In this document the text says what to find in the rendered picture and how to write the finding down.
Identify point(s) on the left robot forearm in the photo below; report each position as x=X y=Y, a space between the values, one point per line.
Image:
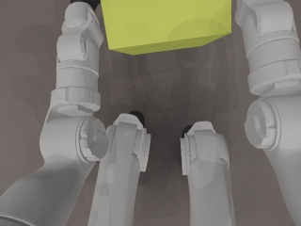
x=77 y=64

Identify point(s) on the robot right foot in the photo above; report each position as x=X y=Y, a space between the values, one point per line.
x=186 y=129

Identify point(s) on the robot right upper arm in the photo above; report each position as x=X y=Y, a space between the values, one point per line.
x=273 y=123

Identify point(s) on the robot left upper arm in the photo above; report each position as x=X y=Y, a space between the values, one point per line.
x=70 y=147

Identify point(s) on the right robot shin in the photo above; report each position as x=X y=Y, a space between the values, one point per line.
x=222 y=145

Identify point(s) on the carton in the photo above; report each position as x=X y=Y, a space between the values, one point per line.
x=137 y=27

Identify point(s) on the right robot forearm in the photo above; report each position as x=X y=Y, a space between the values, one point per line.
x=272 y=47

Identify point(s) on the left robot hand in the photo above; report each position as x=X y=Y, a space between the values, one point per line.
x=92 y=3

